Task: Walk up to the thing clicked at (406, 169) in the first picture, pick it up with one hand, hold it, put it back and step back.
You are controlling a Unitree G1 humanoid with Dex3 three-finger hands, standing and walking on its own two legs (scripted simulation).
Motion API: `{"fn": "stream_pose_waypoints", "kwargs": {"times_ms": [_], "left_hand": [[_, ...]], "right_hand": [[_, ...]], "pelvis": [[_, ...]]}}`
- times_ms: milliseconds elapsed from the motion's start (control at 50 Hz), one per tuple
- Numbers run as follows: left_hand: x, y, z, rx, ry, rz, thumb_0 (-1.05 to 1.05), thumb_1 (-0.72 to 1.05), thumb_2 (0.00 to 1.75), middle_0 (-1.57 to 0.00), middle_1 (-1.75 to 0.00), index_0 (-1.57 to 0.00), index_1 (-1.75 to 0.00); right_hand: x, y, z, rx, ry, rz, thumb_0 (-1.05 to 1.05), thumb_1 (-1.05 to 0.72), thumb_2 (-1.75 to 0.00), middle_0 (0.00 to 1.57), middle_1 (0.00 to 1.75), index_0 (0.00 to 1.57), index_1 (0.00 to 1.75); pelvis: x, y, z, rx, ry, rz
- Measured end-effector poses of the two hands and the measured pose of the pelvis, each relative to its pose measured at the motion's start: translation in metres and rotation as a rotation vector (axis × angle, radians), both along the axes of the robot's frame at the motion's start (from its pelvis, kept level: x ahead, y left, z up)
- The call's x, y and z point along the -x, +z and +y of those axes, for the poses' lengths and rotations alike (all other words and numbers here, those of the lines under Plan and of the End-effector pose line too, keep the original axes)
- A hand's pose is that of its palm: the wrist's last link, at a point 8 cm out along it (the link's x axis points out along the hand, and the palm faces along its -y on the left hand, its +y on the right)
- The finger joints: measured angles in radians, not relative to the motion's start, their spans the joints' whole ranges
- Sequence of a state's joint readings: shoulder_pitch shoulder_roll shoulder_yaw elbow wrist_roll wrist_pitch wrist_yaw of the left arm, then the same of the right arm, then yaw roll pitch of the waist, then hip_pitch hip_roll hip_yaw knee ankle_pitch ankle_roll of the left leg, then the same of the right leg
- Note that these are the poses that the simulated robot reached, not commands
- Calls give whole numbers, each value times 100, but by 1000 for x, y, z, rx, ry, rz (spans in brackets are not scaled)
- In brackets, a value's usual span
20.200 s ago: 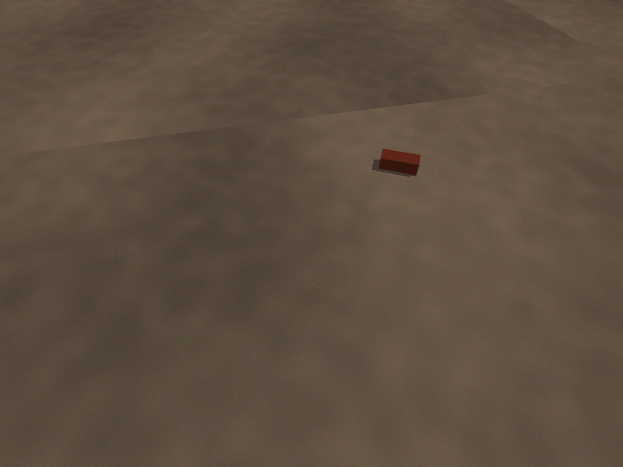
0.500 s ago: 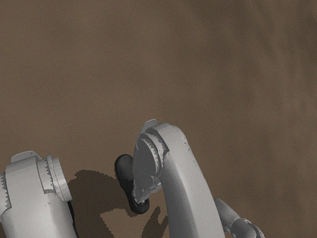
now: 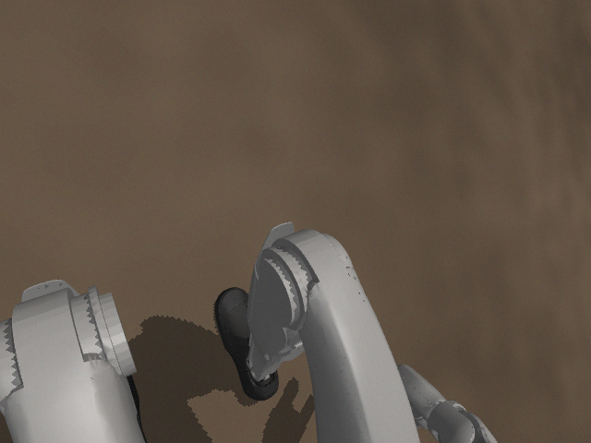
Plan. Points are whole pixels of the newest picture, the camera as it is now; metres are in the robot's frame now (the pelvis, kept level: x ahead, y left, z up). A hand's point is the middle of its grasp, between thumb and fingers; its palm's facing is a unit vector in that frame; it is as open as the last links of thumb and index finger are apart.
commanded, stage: close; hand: left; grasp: from above
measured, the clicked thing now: out of the picture +0.42 +0.39 -0.27
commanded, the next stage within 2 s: settle in 0.02 s
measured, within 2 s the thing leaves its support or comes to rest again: leaves its support in 0.50 s
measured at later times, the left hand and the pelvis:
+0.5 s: hand out of the picture +0.41 +0.39 -0.23, palm faces -0.43 -0.16 -0.89, open 11.5 cm; pelvis +0.00 +0.00 +0.01, yaw +1 degrees
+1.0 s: hand out of the picture +0.40 +0.39 -0.14, palm faces -0.47 -0.13 -0.87, open 11.4 cm; pelvis +0.00 +0.00 +0.03, yaw +5 degrees
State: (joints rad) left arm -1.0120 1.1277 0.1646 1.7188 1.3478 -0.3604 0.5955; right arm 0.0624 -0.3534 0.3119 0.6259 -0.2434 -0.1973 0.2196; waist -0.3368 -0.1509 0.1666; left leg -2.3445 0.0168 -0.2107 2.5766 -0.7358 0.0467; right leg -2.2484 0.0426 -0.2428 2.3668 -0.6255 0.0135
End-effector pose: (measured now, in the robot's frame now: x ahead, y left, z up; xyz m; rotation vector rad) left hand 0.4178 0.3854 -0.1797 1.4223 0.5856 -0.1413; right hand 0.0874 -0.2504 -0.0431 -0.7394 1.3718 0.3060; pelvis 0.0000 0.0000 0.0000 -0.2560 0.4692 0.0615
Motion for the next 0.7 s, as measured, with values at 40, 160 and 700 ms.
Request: {"fn": "stream_pose_waypoints", "kwargs": {"times_ms": [40,160,700], "left_hand": [[0,0,0,-1,0,-1,-2,-21,71,-39,-90,-46,-86],[0,0,0,-2,2,-1,-2,-21,71,-40,-90,-47,-85],[5,51,17,-42,-1,-11,-2,-23,70,-46,-83,-54,-76]], "right_hand": [[0,0,-1,2,-1,1,0,-90,-90,20,30,21,29],[-1,2,-2,5,1,3,0,-90,-90,20,30,21,29],[-35,-1,-11,-26,-67,-39,0,-91,-90,20,30,21,29]], "pelvis": [[0,0,0,0,1,3],[-1,1,0,1,3,6],[-8,17,-1,-15,33,91]]}}
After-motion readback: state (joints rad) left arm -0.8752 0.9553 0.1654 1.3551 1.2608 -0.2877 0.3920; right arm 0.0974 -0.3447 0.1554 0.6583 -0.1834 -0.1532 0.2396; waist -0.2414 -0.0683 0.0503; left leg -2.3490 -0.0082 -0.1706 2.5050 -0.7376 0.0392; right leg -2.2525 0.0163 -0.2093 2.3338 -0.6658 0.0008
